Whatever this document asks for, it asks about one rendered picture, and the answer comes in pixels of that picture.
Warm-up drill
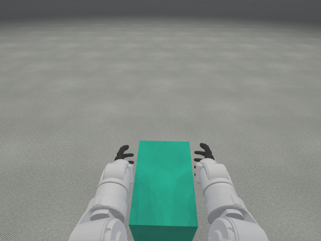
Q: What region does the robot left hand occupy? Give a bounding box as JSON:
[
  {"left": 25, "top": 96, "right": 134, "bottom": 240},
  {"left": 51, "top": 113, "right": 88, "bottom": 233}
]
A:
[{"left": 114, "top": 145, "right": 134, "bottom": 164}]

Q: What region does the robot right upper arm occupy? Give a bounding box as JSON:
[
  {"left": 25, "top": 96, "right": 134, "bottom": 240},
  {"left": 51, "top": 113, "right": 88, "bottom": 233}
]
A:
[{"left": 208, "top": 216, "right": 269, "bottom": 241}]

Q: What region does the robot right forearm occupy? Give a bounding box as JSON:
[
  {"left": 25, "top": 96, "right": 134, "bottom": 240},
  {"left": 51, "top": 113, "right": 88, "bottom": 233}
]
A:
[{"left": 195, "top": 158, "right": 259, "bottom": 225}]

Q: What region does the robot left forearm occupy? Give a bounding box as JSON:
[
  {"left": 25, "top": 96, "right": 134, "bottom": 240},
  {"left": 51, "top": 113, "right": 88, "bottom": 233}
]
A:
[{"left": 68, "top": 159, "right": 133, "bottom": 241}]

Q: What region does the robot left upper arm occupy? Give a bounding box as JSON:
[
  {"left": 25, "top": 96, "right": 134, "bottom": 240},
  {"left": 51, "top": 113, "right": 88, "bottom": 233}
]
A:
[{"left": 69, "top": 217, "right": 127, "bottom": 241}]

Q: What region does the carton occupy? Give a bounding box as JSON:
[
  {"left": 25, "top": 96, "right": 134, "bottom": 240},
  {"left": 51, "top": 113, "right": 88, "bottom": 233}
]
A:
[{"left": 129, "top": 141, "right": 198, "bottom": 241}]

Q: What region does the robot right hand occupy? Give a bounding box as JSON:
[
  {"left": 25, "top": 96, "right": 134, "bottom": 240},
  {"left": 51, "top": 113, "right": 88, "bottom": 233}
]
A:
[{"left": 194, "top": 143, "right": 215, "bottom": 176}]

